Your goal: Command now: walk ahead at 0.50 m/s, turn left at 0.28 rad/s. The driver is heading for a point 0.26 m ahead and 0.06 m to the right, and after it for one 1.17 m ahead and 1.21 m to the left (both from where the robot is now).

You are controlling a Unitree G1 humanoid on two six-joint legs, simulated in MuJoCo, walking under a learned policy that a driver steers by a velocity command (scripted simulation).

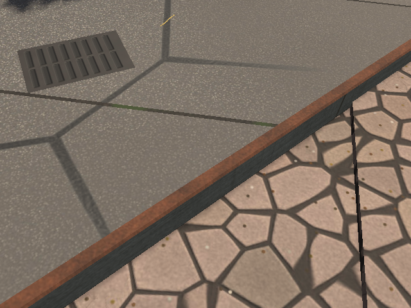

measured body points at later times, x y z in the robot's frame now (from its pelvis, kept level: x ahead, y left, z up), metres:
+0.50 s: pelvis +0.29 -0.03 +0.00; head +0.32 -0.03 +0.45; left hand +0.29 +0.25 -0.12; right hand +0.44 -0.27 -0.13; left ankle +0.31 +0.11 -0.67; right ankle +0.29 -0.12 -0.75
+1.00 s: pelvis +0.51 +0.09 -0.01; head +0.52 +0.12 +0.44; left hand +0.55 +0.38 -0.12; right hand +0.64 -0.15 -0.13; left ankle +0.45 +0.12 -0.75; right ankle +0.60 -0.01 -0.54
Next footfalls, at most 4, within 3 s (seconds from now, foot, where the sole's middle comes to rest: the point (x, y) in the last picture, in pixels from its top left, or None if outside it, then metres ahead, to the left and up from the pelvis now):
0.24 right None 0.33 -0.12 -0.78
0.74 left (155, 304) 0.48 0.14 -0.78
1.24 right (148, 176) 0.87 0.17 -0.63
1.78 left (55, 159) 0.94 0.50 -0.63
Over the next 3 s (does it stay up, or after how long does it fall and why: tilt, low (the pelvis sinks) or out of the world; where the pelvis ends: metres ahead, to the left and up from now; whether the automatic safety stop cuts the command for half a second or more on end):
stays up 1.08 0.98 0.15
